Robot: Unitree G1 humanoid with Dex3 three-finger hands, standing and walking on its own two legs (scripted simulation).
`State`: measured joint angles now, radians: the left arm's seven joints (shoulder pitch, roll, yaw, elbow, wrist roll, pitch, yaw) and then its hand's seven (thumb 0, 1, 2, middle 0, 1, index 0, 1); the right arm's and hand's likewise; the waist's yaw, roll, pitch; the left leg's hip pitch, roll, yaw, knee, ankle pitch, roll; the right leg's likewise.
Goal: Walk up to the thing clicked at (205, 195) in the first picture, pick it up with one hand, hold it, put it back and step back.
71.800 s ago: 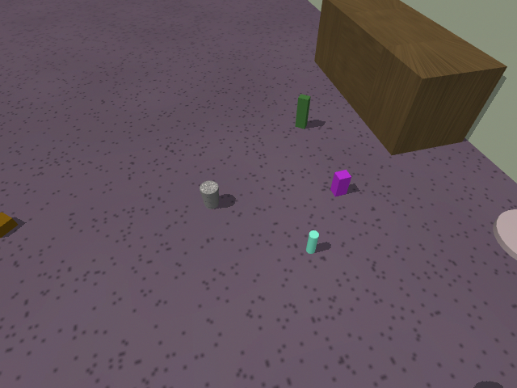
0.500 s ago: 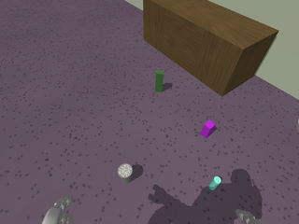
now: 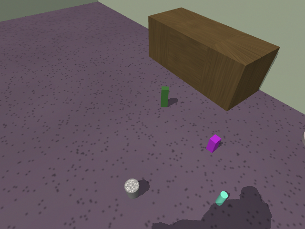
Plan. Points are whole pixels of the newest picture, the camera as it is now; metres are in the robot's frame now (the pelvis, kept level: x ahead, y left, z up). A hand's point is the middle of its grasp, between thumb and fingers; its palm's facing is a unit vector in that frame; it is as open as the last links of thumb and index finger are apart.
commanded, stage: stand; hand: left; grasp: from above
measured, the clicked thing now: (132, 189) +0.52 +0.16 -0.71
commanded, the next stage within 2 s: step back in 1.82 s
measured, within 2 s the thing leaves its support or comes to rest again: neither
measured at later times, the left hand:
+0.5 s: hand out of the picture +0.03 +0.23 -0.16, palm faces +0.01 -0.94 -0.34, open 7.4 cm
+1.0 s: hand out of the picture +0.09 +0.22 -0.15, palm faces +0.01 -0.94 -0.33, open 7.4 cm
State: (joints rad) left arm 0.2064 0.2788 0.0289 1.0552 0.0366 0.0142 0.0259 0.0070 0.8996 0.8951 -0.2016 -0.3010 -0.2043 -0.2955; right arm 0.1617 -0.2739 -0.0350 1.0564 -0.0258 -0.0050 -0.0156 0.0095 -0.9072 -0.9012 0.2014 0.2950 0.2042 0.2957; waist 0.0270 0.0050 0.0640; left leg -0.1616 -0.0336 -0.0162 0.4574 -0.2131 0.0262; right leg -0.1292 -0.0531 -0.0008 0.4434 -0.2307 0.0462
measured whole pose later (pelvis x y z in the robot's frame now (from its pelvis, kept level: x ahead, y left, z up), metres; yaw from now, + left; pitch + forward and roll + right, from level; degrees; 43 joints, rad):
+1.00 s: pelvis +0.01 -0.02 +0.01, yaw +0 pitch -4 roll +0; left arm 0.10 0.31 0.02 1.14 0.02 -0.01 0.01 0.00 0.90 0.89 -0.20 -0.30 -0.20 -0.30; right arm 0.11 -0.33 -0.01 1.14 -0.01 -0.01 -0.01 0.01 -0.91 -0.90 0.20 0.29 0.20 0.30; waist 0.00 0.01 0.06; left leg -0.10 -0.01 -0.03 0.33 -0.16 0.00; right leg -0.07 -0.03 -0.01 0.33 -0.18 0.02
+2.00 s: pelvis -0.01 -0.02 +0.00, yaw +0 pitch -2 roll +0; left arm 0.08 0.37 0.05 1.04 0.00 0.02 0.01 0.00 0.90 0.89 -0.20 -0.30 -0.21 -0.30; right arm 0.06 -0.38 -0.04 1.06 0.01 0.03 0.01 0.01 -0.91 -0.90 0.20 0.29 0.20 0.30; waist -0.01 0.01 0.16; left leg -0.26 0.00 -0.03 0.51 -0.21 0.00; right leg -0.22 -0.01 -0.01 0.49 -0.23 0.01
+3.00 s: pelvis -0.25 +0.02 -0.02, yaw +0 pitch -1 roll +0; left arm 0.10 0.36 0.08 0.77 0.04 0.04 0.01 0.01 0.90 0.89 -0.20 -0.30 -0.21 -0.30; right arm 0.22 -0.41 -0.06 0.92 -0.01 0.03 -0.02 0.01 -0.91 -0.90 0.20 0.29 0.20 0.30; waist -0.01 0.00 0.17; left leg -0.25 -0.03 -0.06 0.69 -0.43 -0.01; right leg -0.39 -0.04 -0.04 0.61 -0.20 0.00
